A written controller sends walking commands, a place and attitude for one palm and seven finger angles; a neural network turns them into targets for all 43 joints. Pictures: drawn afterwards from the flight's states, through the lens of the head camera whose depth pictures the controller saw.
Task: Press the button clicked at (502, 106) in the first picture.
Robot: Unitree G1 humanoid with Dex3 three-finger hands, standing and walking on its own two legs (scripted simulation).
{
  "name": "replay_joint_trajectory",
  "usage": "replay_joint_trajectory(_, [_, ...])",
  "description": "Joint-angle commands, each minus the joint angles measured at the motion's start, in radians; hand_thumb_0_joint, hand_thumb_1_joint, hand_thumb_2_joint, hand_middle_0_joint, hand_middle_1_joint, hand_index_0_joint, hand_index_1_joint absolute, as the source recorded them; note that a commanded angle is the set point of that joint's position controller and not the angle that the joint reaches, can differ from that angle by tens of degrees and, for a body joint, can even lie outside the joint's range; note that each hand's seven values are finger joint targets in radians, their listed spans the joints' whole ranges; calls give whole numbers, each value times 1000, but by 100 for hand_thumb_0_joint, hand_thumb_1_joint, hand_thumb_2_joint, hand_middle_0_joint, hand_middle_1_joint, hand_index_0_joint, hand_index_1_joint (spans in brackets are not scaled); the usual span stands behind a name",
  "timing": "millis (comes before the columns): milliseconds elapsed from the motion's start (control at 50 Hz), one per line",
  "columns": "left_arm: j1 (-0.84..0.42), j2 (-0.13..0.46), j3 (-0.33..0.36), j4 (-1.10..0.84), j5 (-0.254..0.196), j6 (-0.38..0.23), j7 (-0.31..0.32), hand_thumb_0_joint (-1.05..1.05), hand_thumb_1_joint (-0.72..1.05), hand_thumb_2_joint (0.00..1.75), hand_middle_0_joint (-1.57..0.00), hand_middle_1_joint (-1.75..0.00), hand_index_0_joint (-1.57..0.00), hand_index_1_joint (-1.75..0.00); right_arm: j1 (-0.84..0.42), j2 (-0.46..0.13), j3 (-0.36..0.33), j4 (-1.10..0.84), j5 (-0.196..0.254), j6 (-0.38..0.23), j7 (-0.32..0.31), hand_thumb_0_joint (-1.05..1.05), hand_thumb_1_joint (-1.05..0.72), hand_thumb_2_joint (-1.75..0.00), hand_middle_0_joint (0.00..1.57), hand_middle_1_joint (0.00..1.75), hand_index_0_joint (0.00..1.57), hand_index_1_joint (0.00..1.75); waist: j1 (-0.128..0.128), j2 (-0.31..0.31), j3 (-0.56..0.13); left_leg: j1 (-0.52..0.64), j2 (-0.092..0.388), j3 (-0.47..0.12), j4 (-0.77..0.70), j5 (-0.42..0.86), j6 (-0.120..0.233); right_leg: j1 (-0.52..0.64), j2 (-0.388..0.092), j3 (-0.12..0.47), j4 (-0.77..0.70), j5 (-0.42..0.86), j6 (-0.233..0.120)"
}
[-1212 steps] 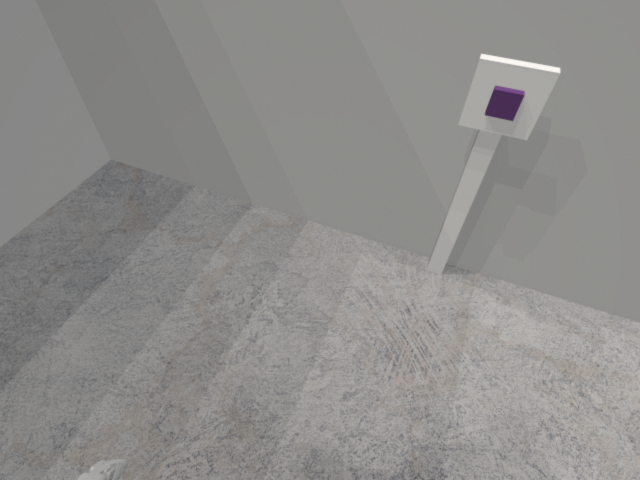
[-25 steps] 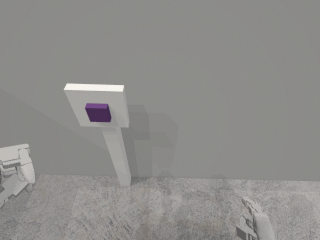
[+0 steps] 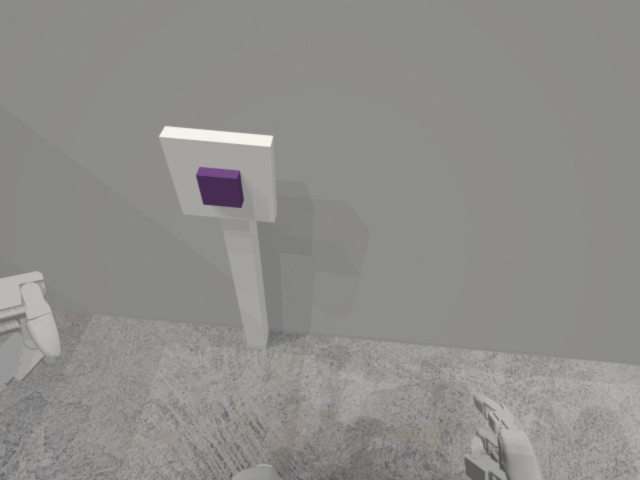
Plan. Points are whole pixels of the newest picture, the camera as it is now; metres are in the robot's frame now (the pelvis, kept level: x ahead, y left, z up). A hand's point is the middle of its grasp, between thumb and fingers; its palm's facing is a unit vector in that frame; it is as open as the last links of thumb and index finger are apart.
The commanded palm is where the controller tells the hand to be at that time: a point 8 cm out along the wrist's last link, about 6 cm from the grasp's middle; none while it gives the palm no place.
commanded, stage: step back with the hand held close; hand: left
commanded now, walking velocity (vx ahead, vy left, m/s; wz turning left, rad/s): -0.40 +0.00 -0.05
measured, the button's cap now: (221, 186) +0.57 +0.21 +0.00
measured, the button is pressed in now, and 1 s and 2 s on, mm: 0 0 0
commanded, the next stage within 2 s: stop stepping back and stand still in 0.42 s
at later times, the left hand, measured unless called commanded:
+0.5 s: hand (42, 421) +0.13 +0.21 +0.18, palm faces +0.22 -0.88 -0.41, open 3.1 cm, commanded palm +0.07 +0.27 +0.19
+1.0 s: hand out of the picture +0.08 +0.24 +0.20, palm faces +0.22 -0.86 -0.46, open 3.1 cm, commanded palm +0.04 +0.30 +0.19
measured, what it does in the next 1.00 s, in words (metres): walks backwards: right foot, then right foot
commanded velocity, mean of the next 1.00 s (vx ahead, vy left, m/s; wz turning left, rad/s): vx -0.15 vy -0.01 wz -0.01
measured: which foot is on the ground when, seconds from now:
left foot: down 0.00-0.94, up 0.96-1.00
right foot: down 0.00-0.14, up 0.16-0.42, down 0.44-0.80, up 0.82-0.94, down 0.96-1.00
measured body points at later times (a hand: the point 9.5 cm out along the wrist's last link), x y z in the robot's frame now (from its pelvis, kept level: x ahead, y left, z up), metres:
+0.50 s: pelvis -0.09 +0.00 +0.01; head -0.05 +0.03 +0.45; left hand +0.11 +0.26 +0.21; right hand +0.09 -0.22 -0.07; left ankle +0.09 +0.09 -0.72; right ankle -0.19 -0.12 -0.72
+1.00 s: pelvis -0.12 +0.03 +0.01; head -0.12 +0.06 +0.46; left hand +0.06 +0.28 +0.22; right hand +0.02 -0.20 -0.06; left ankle +0.04 +0.10 -0.70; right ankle -0.15 -0.04 -0.72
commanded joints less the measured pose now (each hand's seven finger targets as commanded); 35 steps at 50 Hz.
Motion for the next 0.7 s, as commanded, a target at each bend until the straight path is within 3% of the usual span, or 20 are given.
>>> replay_joint_trajectory(0, [-47, 175, 87, -202, -12, -52, 30, 0, 90, 90, -130, -150, -130, -150, -66, -110, -66, -123, -3, -29, 3, 0, -90, -90, 20, 30, 20, 30, -24, -149, -136, 134, -16, -35, 80, -103, -32, -80, -269, 273, -295, -36, -128])
replay_joint_trajectory(40, [-34, 196, 109, -197, -12, -53, 39, 0, 90, 90, -130, -150, -130, -150, -76, -111, -67, -114, -3, -14, -1, 0, -90, -90, 20, 30, 20, 30, -30, -103, -133, 192, -10, -44, 18, -66, -26, -127, -232, 200, -273, -23, -107])
replay_joint_trajectory(80, [-7, 192, 113, -213, -14, -64, 38, 0, 90, 90, -130, -150, -130, -150, -97, -121, -64, -129, 1, -7, -9, 0, -90, -90, 20, 30, 20, 30, -26, 28, -113, 123, 70, -141, -193, -124, 7, -88, -113, 97, -167, -110, -45])
replay_joint_trajectory(120, [-6, 185, 145, -235, 4, -83, 27, 0, 90, 90, -130, -150, -130, -150, -131, -152, -67, -155, -5, -37, -16, 0, -90, -90, 20, 30, 20, 30, -10, 316, -128, -267, 306, -412, -563, -501, 109, 271, 75, -12, 269, -121, 18])
replay_joint_trajectory(140, [-28, 195, 149, -237, 9, -87, 21, 0, 90, 90, -130, -150, -130, -150, -146, -134, -70, -154, -12, -49, -22, 0, -90, -90, 20, 30, 20, 30, -9, 320, -129, -358, 367, -464, -619, -534, 147, 322, 85, 19, 470, -167, 18])
replay_joint_trajectory(180, [-26, 178, 149, -219, 0, -82, 21, 0, 90, 90, -130, -150, -130, -150, -121, -119, -81, -129, -20, -67, -9, 0, -90, -90, 20, 30, 20, 30, -1, 167, -130, -212, 337, -365, -492, -325, 151, 181, 63, 51, 519, -241, 4])
replay_joint_trajectory(220, [17, 139, 105, -220, -21, -76, 20, 0, 90, 90, -130, -150, -130, -150, -98, -115, -83, -100, -21, -87, 10, 0, -90, -90, 20, 30, 20, 30, 8, 180, -168, -8, 269, -260, -456, -191, 106, 104, 44, -14, 350, -308, -4])
replay_joint_trajectory(280, [5, 128, 45, -238, -37, -72, 8, 0, 90, 90, -130, -150, -130, -150, -75, -112, -65, -66, -26, -109, 19, 0, -90, -90, 20, 30, 20, 30, 3, 237, -198, 177, 235, -223, -488, -103, 48, 98, 46, -59, 53, -354, -15])
replay_joint_trajectory(340, [-25, 167, 54, -242, -36, -82, -3, 0, 90, 90, -130, -150, -130, -150, -48, -111, -62, -31, -39, -91, 19, 0, -90, -90, 20, 30, 20, 30, 5, 240, -233, 329, 204, -150, -393, 209, -18, 137, 8, -44, -303, -165, -34])
replay_joint_trajectory(380, [-63, 218, 90, -253, -45, -98, -11, 0, 90, 90, -130, -150, -130, -150, -69, -114, -60, -41, -34, -72, 13, 0, -90, -90, 20, 30, 20, 30, 13, 170, -232, 418, 166, -65, -272, 318, -40, 83, -52, -10, -378, -54, -43])
replay_joint_trajectory(420, [-73, 265, 148, -255, -58, -108, -1, 0, 90, 90, -130, -150, -130, -150, -105, -100, -51, -68, -31, -64, 2, 0, -90, -90, 20, 30, 20, 30, 18, 74, -263, 429, 121, -3, -174, 208, -60, 21, -144, 35, -331, 37, -68])
replay_joint_trajectory(440, [-82, 231, 108, -267, -63, -105, -8, 0, 90, 90, -130, -150, -130, -150, -94, -94, -61, -68, -7, -70, -4, 0, -90, -90, 20, 30, 20, 30, 9, -55, -285, 468, 69, 8, -103, 122, -68, -24, -152, 16, -319, 56, -70])
replay_joint_trajectory(460, [-35, 235, 120, -239, -69, -99, -10, 0, 90, 90, -130, -150, -130, -150, -99, -101, -63, -81, 3, -74, -8, 0, -90, -90, 20, 30, 20, 30, -7, -108, -237, 466, 34, 10, -40, 82, -67, -104, -181, 17, -333, 54, -76])
replay_joint_trajectory(500, [42, 241, 139, -200, -69, -80, -13, 0, 90, 90, -130, -150, -130, -150, -121, -97, -41, -92, -3, -61, -15, 0, -90, -90, 20, 30, 20, 30, -13, -39, -186, 419, 36, -11, -64, 178, -58, -118, -170, -8, -265, 146, -61])
replay_joint_trajectory(520, [69, 230, 135, -173, -69, -65, -14, 0, 90, 90, -130, -150, -130, -150, -118, -99, -40, -95, -5, -48, -20, 0, -90, -90, 20, 30, 20, 30, -19, 13, -178, 422, 51, -28, -115, 241, -51, -100, -124, -30, -232, 88, -32])
replay_joint_trajectory(560, [58, 208, 112, -138, -77, -49, -13, 0, 90, 90, -130, -150, -130, -150, -112, -114, -46, -109, 4, -42, -24, 0, -90, -90, 20, 30, 20, 30, -24, 64, -94, 386, 62, -61, -198, 32, -52, -117, -65, -50, -282, -235, -32])
replay_joint_trajectory(580, [55, 216, 116, -109, -75, -45, -7, 0, 90, 90, -130, -150, -130, -150, -111, -120, -49, -110, 5, -38, -28, 0, -90, -90, 20, 30, 20, 30, -26, 47, -37, 372, 43, -52, -164, -58, -69, -181, -72, -39, -328, -412, -59])
replay_joint_trajectory(620, [26, 215, 110, -89, -64, -30, 5, 0, 90, 90, -130, -150, -130, -150, -96, -118, -56, -98, 1, -31, -39, 0, -90, -90, 20, 30, 20, 30, -33, -54, 28, 384, -4, -23, 47, -83, -91, -332, -155, 33, -406, -595, -122])
replay_joint_trajectory(640, [-24, 224, 106, -122, -62, -25, 9, 0, 90, 90, -130, -150, -130, -150, -103, -128, -58, -93, -4, -33, -42, 0, -90, -90, 20, 30, 20, 30, -35, -47, 38, 381, -11, -28, 125, -56, -88, -367, -190, 57, -415, -585, -140])
replay_joint_trajectory(680, [-91, 206, 77, -128, -41, -15, 10, 0, 90, 90, -130, -150, -130, -150, -89, -117, -47, -77, -1, -46, -44, 0, -90, -90, 20, 30, 20, 30, -40, -98, 84, 321, 2, -37, 105, -12, -68, -304, -188, 12, -367, -441, -131])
